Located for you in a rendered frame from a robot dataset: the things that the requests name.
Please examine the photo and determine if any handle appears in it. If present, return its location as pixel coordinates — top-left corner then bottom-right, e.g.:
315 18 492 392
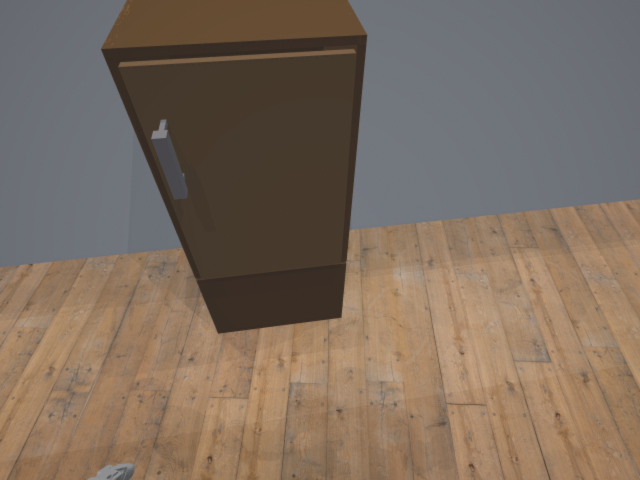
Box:
151 119 188 200

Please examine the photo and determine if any cupboard door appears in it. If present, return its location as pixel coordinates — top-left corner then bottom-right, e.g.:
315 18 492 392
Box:
118 49 356 279

